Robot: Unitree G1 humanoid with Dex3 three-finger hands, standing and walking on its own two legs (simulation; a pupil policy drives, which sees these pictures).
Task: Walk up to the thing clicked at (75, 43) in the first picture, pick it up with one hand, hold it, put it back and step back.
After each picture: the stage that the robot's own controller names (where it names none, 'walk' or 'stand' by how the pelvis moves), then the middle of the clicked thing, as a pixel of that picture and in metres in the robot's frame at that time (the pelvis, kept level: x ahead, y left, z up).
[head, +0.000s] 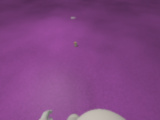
stand; (75, 44) +1.67 +0.38 -0.72
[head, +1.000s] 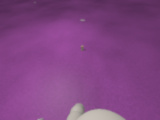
walk; (82, 48) +1.57 +0.31 -0.72
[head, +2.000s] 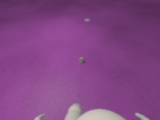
walk; (81, 60) +1.05 +0.22 -0.71
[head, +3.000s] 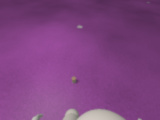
walk; (73, 80) +0.65 +0.20 -0.70
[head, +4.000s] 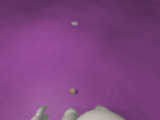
walk; (72, 91) +0.40 +0.18 -0.70
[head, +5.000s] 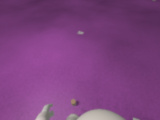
stand; (73, 102) +0.32 +0.20 -0.72
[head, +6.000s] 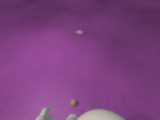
stand; (73, 103) +0.31 +0.19 -0.72
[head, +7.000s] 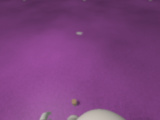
stand; (74, 102) +0.33 +0.19 -0.73
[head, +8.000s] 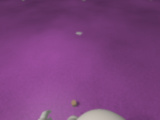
stand; (74, 103) +0.32 +0.19 -0.73
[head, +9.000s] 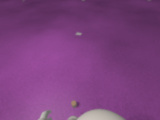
go down; (73, 104) +0.31 +0.19 -0.73
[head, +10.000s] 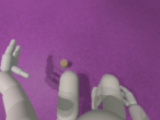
go down; (64, 64) +0.41 +0.21 -0.34
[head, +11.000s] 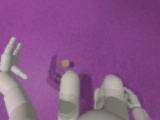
approach; (65, 64) +0.40 +0.22 -0.31
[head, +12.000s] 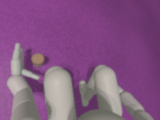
close in; (38, 60) +0.39 +0.26 -0.22
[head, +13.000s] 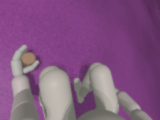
close; (28, 60) +0.39 +0.27 -0.22
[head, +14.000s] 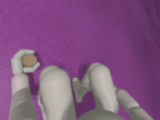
lift; (29, 61) +0.37 +0.26 -0.23
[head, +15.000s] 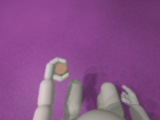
lift; (62, 71) +0.32 +0.20 -0.01
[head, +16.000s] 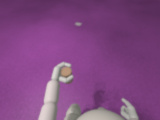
hold; (67, 75) +0.32 +0.17 +0.01
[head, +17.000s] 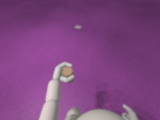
hold; (68, 75) +0.32 +0.17 +0.01
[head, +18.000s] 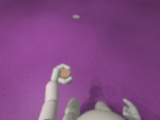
crouch; (66, 76) +0.32 +0.17 -0.04
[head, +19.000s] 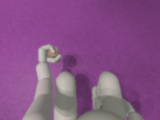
lower; (54, 55) +0.44 +0.23 -0.09
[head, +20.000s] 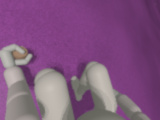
lower; (21, 56) +0.42 +0.27 -0.23
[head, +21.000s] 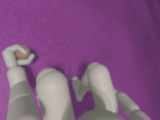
lower; (23, 56) +0.41 +0.28 -0.22
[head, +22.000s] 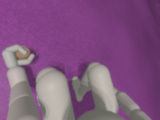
lower; (23, 56) +0.41 +0.28 -0.22
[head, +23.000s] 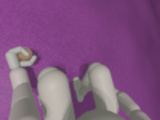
lower; (26, 57) +0.40 +0.27 -0.22
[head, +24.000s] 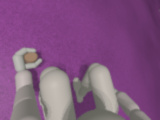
open; (30, 59) +0.39 +0.26 -0.23
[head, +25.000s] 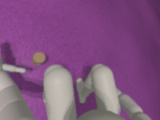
stand; (38, 59) +0.38 +0.24 -0.23
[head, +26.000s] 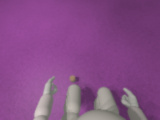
walk; (72, 79) +0.38 +0.18 -0.51
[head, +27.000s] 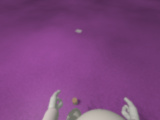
stand; (74, 101) +0.35 +0.16 -0.66
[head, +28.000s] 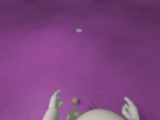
stand; (74, 101) +0.34 +0.17 -0.67
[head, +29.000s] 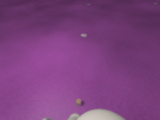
stand; (78, 102) +0.37 +0.15 -0.72
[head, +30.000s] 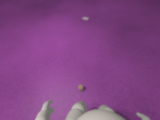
walk; (80, 88) +0.41 +0.15 -0.70
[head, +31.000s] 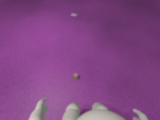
walk; (75, 76) +0.58 +0.16 -0.70
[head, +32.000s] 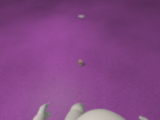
walk; (80, 63) +0.90 +0.22 -0.70
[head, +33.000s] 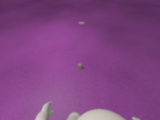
stand; (79, 66) +0.93 +0.19 -0.71
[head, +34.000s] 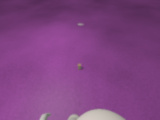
stand; (79, 66) +0.96 +0.20 -0.72
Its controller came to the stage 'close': yes
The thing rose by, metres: 0.73
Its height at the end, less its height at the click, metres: +0.00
